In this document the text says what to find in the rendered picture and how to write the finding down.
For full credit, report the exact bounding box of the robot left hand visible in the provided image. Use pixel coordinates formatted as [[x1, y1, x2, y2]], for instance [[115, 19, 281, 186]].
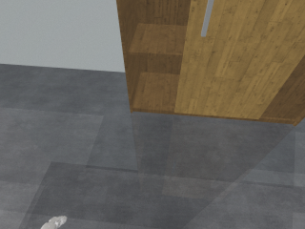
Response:
[[41, 216, 67, 229]]

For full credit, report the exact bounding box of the wardrobe door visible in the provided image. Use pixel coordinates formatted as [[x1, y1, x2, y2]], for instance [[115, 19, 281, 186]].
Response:
[[174, 0, 305, 119], [262, 55, 305, 119]]

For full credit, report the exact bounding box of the handle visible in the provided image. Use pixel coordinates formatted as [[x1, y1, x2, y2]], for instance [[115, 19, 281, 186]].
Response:
[[201, 0, 214, 37]]

